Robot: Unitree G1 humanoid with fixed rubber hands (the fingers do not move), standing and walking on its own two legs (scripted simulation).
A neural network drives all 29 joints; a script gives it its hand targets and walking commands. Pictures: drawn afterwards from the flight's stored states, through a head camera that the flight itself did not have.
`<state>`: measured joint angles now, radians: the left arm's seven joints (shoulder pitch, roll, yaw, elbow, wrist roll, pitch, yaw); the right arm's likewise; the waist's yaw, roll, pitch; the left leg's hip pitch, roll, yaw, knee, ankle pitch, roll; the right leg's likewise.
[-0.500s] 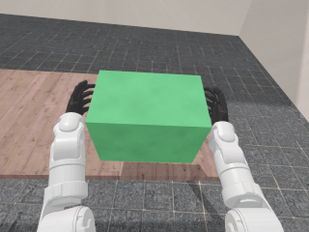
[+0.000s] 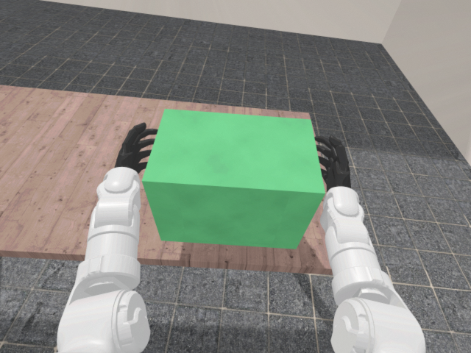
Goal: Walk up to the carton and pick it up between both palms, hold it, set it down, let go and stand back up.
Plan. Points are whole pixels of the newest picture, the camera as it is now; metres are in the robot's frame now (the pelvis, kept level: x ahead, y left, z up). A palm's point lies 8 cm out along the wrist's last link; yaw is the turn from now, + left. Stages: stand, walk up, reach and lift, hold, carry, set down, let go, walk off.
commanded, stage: set down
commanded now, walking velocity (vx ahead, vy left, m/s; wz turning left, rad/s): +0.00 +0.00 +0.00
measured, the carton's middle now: (233, 182) +0.42 +0.04 +0.07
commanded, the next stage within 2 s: none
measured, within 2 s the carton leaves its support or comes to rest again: rests again in 1.68 s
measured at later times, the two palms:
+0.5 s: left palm (131, 171) +0.40 +0.23 +0.09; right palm (328, 183) +0.41 -0.13 +0.10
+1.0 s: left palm (134, 179) +0.40 +0.23 +0.06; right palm (320, 190) +0.42 -0.13 +0.07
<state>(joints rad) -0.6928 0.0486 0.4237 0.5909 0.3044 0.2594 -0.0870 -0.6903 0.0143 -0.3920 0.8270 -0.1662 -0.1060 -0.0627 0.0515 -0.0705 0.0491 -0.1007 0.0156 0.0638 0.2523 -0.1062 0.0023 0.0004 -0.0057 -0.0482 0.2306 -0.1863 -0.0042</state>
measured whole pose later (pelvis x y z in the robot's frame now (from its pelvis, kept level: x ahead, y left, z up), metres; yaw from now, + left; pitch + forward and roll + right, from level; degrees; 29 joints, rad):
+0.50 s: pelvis +0.01 +0.00 +0.00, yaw -1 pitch +1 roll +0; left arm -0.74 0.07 0.48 0.76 0.30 0.15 -0.10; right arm -0.72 0.06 -0.50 0.85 -0.28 -0.13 -0.05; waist 0.07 -0.06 0.03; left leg -0.16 0.02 0.09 0.25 -0.10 0.00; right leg -0.08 -0.01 -0.05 0.25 -0.19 0.00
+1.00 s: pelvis +0.01 +0.00 +0.00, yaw -1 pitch +6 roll +0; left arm -0.76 0.09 0.51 0.86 0.29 0.06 -0.10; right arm -0.73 0.07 -0.52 0.86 -0.31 -0.14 -0.06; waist 0.09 -0.04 0.01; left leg -0.26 0.03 0.11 0.27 -0.11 0.00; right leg -0.18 0.00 -0.05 0.27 -0.19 -0.01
